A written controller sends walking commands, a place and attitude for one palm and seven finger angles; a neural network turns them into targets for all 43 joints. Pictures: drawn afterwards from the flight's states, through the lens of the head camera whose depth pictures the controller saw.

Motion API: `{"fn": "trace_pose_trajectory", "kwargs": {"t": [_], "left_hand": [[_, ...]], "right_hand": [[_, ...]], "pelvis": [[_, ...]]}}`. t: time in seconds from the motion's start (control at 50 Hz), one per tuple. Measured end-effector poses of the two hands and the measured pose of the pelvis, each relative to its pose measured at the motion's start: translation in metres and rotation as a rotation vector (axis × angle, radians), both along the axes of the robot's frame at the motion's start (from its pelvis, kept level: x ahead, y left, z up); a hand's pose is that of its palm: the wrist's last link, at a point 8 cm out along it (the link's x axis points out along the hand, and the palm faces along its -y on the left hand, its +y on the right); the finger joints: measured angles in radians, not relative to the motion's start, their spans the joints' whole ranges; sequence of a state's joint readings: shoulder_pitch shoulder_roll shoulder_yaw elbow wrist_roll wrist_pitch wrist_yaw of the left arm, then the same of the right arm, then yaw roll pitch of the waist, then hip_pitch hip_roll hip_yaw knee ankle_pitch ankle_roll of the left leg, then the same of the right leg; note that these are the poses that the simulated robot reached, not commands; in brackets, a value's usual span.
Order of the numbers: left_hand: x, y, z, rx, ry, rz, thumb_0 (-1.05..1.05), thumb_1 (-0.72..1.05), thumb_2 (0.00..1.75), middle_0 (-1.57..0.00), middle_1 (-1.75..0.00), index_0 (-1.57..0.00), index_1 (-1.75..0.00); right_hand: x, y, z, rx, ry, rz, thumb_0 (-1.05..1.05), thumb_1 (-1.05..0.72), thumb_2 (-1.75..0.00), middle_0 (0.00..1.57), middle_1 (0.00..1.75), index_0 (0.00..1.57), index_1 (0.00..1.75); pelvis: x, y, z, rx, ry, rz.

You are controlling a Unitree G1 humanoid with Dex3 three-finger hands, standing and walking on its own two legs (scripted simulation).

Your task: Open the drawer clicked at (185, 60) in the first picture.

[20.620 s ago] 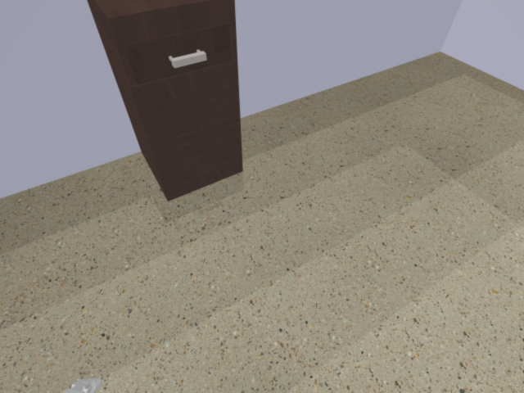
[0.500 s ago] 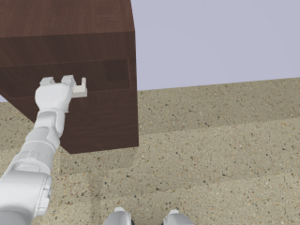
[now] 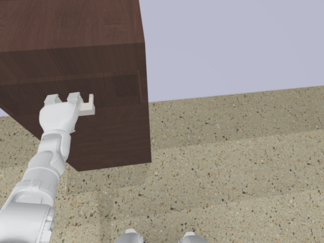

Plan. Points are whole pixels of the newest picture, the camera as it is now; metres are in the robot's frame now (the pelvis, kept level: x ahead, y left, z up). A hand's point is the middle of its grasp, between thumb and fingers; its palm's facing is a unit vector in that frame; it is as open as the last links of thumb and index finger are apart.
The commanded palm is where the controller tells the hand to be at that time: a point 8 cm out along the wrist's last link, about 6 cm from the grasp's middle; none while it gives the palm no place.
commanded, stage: pull the drawer open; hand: left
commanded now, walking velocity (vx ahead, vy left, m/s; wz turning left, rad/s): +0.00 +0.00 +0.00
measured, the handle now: (71, 104) +0.48 +0.25 -0.01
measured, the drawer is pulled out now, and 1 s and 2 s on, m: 0.01 0.08 0.22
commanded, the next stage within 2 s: none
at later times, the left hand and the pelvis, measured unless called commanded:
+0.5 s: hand (68, 132) +0.40 +0.25 -0.03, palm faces -0.07 -0.03 -1.00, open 6.2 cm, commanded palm +0.39 +0.24 +0.03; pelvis +0.00 +0.00 +0.00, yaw +2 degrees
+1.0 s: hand (67, 148) +0.36 +0.24 -0.03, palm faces -0.04 -0.07 -1.00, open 6.2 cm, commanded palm +0.31 +0.23 +0.03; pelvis +0.00 +0.00 +0.01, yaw +0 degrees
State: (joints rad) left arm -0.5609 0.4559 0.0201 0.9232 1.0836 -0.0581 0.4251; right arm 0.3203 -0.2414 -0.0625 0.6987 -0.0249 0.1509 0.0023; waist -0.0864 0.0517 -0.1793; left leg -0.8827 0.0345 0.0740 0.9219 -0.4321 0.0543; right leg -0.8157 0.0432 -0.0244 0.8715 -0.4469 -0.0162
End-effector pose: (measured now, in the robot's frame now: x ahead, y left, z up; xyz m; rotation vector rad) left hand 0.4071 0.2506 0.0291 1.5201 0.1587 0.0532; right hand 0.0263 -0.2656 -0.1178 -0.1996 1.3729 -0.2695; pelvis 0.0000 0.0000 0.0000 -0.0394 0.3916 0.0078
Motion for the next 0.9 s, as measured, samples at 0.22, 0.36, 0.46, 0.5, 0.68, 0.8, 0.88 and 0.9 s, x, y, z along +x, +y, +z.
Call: {"fn": "trace_pose_trajectory", "kwargs": {"t": [0.22, 0.36, 0.46, 0.5, 0.68, 0.8, 0.88, 0.9], "left_hand": [[-0.024, -0.002, -0.002, -0.002, -0.031, -0.005, 0.01, 0.68, 0.79, -0.26, -1.34, -0.33, -1.29], [-0.022, -0.004, -0.001, 0.02, -0.023, 0.009, 0.01, 0.66, 0.81, -0.29, -1.34, -0.35, -1.31], [-0.02, -0.004, 0.0, 0.02, 0.001, 0.018, 0.01, 0.65, 0.8, -0.29, -1.33, -0.35, -1.32], [-0.02, -0.004, 0.001, 0.02, 0.005, 0.018, 0.01, 0.66, 0.8, -0.3, -1.33, -0.35, -1.32], [-0.021, -0.004, 0.0, 0.021, 0.001, 0.013, 0.01, 0.66, 0.81, -0.3, -1.33, -0.35, -1.32], [-0.025, -0.004, 0.0, 0.017, 0.001, 0.014, 0.01, 0.67, 0.8, -0.28, -1.33, -0.34, -1.32], [-0.036, -0.005, 0.0, 0.006, -0.003, 0.012, 0.01, 0.68, 0.78, -0.27, -1.34, -0.34, -1.31], [-0.04, -0.005, 0.0, 0.003, -0.005, 0.012, 0.01, 0.68, 0.78, -0.27, -1.34, -0.34, -1.31]], "right_hand": [[0.044, 0.006, 0.002, 0.011, -0.064, 0.06, 0.0, -0.9, -0.9, 0.2, 0.3, 0.2, 0.3], [0.062, 0.006, -0.001, 0.01, -0.104, 0.095, 0.0, -0.9, -0.9, 0.2, 0.3, 0.2, 0.3], [0.057, 0.005, -0.001, 0.011, -0.118, 0.092, 0.0, -0.9, -0.9, 0.2, 0.3, 0.2, 0.3], [0.05, 0.004, -0.002, 0.01, -0.113, 0.087, 0.0, -0.9, -0.9, 0.2, 0.3, 0.2, 0.3], [0.008, -0.006, -0.007, 0.0, -0.036, 0.049, 0.0, -0.9, -0.9, 0.2, 0.3, 0.2, 0.3], [-0.012, -0.009, -0.006, 0.002, -0.004, 0.004, 0.0, -0.9, -0.9, 0.2, 0.3, 0.2, 0.3], [-0.011, -0.008, -0.001, 0.009, -0.016, -0.018, 0.01, -0.9, -0.9, 0.2, 0.3, 0.2, 0.3], [-0.008, -0.007, 0.0, 0.012, -0.023, -0.018, 0.01, -0.9, -0.9, 0.2, 0.3, 0.2, 0.3]], "pelvis": [[0.01, 0.003, 0.005, 0.002, -0.026, 0.018], [0.003, 0.0, 0.001, 0.002, -0.026, 0.035], [-0.002, -0.003, 0.0, 0.004, -0.028, 0.034], [-0.004, -0.004, 0.0, 0.005, -0.028, 0.034], [-0.012, -0.009, -0.005, 0.005, -0.018, 0.031], [-0.013, -0.009, -0.003, 0.007, -0.023, 0.012], [-0.008, -0.008, 0.002, 0.01, -0.035, -0.003], [-0.007, -0.007, 0.003, 0.01, -0.039, -0.005]]}}
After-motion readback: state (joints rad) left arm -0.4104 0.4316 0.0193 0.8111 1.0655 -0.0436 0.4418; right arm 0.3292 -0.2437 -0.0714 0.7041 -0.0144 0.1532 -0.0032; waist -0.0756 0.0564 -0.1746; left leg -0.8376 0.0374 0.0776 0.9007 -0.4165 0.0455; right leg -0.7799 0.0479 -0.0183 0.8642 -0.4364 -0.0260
